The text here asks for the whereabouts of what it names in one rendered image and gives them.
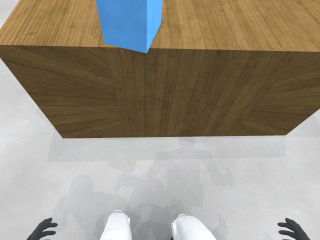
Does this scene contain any robot left hand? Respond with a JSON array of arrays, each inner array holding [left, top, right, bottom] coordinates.
[[27, 217, 58, 240]]

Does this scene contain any robot right hand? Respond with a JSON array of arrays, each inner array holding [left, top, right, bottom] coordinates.
[[277, 218, 310, 240]]

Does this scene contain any pedestal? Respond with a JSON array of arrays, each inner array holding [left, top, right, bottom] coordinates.
[[0, 0, 320, 139]]

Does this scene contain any carton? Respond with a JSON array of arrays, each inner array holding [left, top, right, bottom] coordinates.
[[95, 0, 163, 54]]

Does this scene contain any left robot shin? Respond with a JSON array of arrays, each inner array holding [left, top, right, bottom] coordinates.
[[108, 210, 122, 219]]

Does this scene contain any robot left thigh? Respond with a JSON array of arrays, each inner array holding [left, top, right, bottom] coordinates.
[[100, 212, 132, 240]]

